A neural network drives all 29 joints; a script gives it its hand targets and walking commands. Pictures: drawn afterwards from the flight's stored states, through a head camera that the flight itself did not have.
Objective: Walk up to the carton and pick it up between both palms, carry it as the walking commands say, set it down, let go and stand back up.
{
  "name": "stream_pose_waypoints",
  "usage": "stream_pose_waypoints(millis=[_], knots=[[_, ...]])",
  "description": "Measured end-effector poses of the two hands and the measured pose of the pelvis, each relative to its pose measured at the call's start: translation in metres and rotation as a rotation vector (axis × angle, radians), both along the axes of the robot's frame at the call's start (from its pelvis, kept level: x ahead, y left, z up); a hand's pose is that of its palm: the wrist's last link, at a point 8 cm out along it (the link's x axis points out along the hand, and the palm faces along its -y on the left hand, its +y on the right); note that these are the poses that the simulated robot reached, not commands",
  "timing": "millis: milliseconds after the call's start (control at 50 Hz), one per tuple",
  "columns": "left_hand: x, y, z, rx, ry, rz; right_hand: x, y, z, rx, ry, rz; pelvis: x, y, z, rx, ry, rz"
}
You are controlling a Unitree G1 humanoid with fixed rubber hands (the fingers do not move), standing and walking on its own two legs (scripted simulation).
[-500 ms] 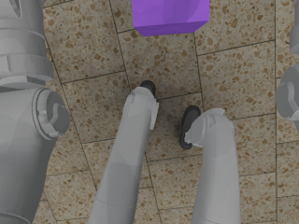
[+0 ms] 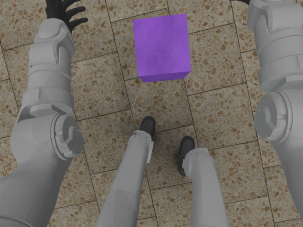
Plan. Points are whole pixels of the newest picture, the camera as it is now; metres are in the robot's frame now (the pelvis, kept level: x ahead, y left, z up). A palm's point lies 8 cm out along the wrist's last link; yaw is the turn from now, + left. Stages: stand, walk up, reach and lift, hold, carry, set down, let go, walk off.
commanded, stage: let go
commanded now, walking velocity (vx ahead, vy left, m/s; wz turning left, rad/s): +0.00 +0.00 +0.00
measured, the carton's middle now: (161, 53) +0.56 +0.12 -0.53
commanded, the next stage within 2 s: stand in 1.40 s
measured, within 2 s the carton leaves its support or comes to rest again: neither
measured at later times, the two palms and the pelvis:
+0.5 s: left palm (29, 67) +0.37 +0.30 +0.00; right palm (289, 73) +0.45 -0.12 -0.02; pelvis +0.08 +0.02 +0.08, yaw +1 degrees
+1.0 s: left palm (46, 165) +0.23 +0.22 +0.04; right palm out of the picture +0.28 -0.24 +0.04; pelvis +0.09 -0.02 +0.11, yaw +3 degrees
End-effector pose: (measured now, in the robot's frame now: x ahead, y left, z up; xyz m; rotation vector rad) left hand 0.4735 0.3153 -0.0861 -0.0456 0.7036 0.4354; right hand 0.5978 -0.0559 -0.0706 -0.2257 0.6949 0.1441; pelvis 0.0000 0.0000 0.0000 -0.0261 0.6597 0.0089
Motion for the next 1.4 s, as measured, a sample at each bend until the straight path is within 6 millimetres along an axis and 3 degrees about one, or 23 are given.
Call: stream_pose_waypoints(millis=[140, 240, 400, 500, 580, 700, 800, 940, 1080, 1220, 1400], knots=[[-0.019, -0.01, 0.01, 0.035, 0.052, -0.15, -0.037, -0.027, 0.0, -0.072, 0.005, -0.076, 0.029, 0.009, 0.027, -0.003, 0.0, -0.012], [-0.04, -0.01, 0.021, 0.035, 0.099, -0.239, -0.065, -0.047, 0.014, -0.062, -0.004, -0.155, 0.05, 0.017, 0.046, -0.005, -0.037, -0.015], [-0.073, -0.009, 0.067, 0.084, 0.121, -0.334, -0.114, -0.052, 0.036, -0.014, 0.013, -0.154, 0.071, 0.024, 0.073, 0.004, -0.142, -0.006], [-0.105, -0.017, 0.088, 0.088, 0.116, -0.341, -0.147, -0.062, 0.049, -0.018, 0.012, -0.15, 0.076, 0.021, 0.084, 0.012, -0.221, 0.004], [-0.142, -0.034, 0.097, 0.065, 0.125, -0.333, -0.177, -0.079, 0.059, -0.023, 0.026, -0.147, 0.079, 0.015, 0.091, 0.018, -0.284, 0.014], [-0.207, -0.068, 0.107, 0.025, 0.156, -0.338, -0.228, -0.114, 0.081, -0.023, 0.02, -0.164, 0.082, 0.004, 0.101, 0.031, -0.411, 0.024], [-0.239, -0.086, 0.117, 0.017, 0.17, -0.342, -0.266, -0.144, 0.093, -0.033, 0.04, -0.163, 0.082, -0.009, 0.107, 0.047, -0.539, 0.023], [-0.245, -0.095, 0.124, 0.037, 0.168, -0.361, -0.309, -0.179, 0.105, -0.059, 0.075, -0.169, 0.086, -0.02, 0.112, 0.059, -0.665, 0.033], [-0.232, -0.094, 0.128, 0.065, 0.148, -0.392, -0.333, -0.189, 0.115, -0.064, 0.089, -0.182, 0.095, -0.02, 0.113, 0.06, -0.723, 0.029], [-0.22, -0.086, 0.128, 0.066, 0.156, -0.397, -0.332, -0.173, 0.114, -0.024, 0.089, -0.203, 0.103, -0.009, 0.112, 0.06, -0.754, 0.021], [-0.222, -0.066, 0.132, 0.091, 0.19, -0.336, -0.321, -0.157, 0.111, -0.02, 0.071, -0.19, 0.109, 0.009, 0.111, 0.061, -0.732, 0.034]])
